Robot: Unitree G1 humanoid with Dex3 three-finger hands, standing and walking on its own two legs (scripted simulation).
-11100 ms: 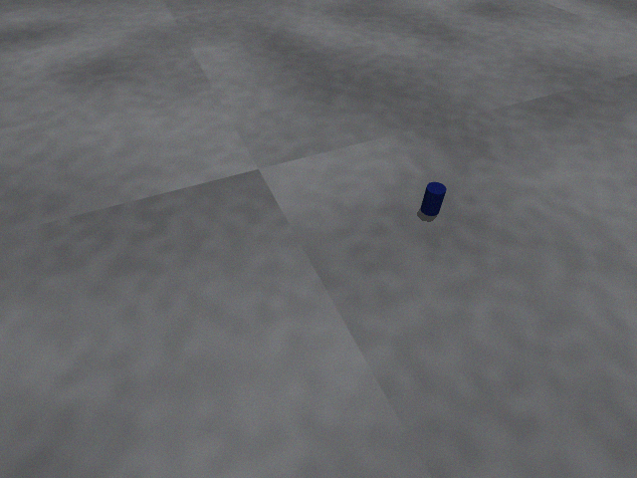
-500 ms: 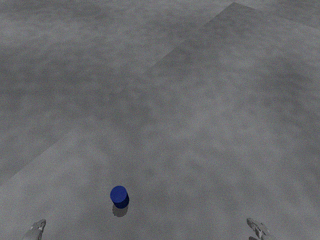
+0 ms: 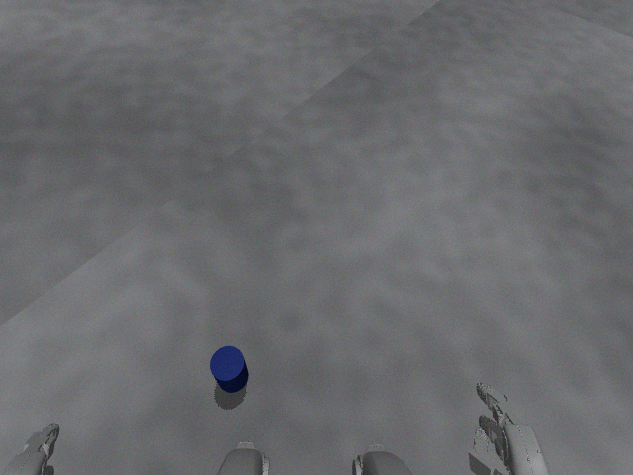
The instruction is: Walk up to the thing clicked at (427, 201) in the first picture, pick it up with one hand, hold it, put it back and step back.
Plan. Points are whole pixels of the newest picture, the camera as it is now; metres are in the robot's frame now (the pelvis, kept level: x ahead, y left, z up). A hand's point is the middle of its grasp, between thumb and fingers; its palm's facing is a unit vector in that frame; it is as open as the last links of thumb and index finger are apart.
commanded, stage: go down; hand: left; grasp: from the side
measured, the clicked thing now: (230, 370) +0.42 +0.20 -0.62
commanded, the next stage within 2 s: approach in 1.98 s
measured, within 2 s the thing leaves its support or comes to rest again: neither
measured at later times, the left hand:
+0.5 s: hand (85, 418) +0.24 +0.33 -0.18, palm faces +0.18 -0.95 -0.25, open 17.2 cm
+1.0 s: hand (89, 386) +0.30 +0.37 -0.25, palm faces +0.20 -0.97 -0.16, open 17.1 cm
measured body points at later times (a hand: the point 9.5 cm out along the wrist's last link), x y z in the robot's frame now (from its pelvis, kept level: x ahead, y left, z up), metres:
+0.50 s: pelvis -0.05 +0.00 -0.12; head +0.11 +0.03 +0.30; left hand +0.22 +0.38 -0.17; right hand +0.15 -0.27 -0.21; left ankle +0.01 +0.13 -0.65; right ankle +0.01 -0.14 -0.65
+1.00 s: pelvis -0.07 -0.01 -0.23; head +0.13 +0.03 +0.17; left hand +0.28 +0.42 -0.23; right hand +0.07 -0.29 -0.34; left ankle +0.01 +0.13 -0.65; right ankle +0.01 -0.14 -0.65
